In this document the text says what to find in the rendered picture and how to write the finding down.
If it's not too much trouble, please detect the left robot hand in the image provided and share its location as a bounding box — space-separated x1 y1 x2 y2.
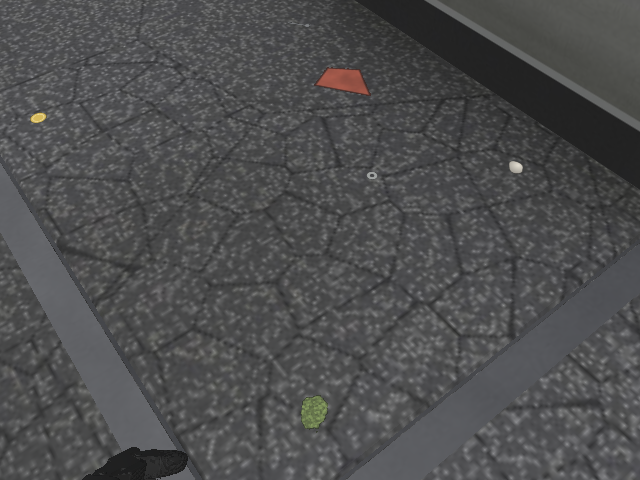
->
82 447 188 480

